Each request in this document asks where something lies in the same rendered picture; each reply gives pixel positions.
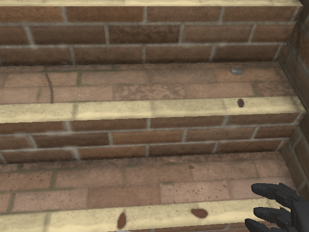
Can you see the right robot hand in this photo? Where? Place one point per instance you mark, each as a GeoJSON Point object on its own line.
{"type": "Point", "coordinates": [297, 220]}

